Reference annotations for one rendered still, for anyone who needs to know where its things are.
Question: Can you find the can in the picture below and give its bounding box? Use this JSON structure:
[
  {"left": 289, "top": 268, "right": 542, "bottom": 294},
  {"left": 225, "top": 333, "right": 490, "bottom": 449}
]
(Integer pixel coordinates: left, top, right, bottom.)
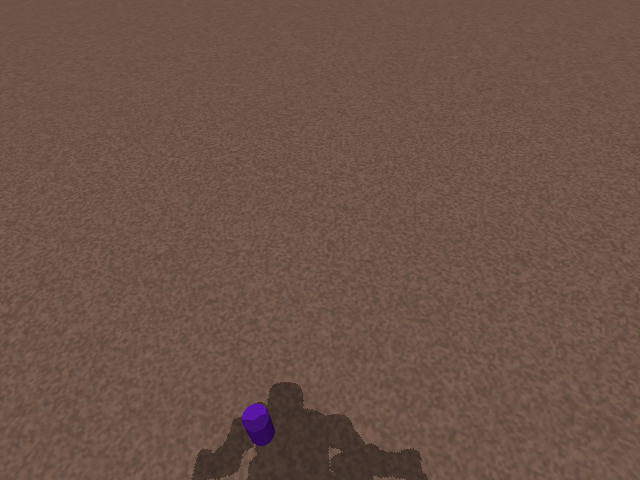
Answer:
[{"left": 242, "top": 404, "right": 275, "bottom": 446}]

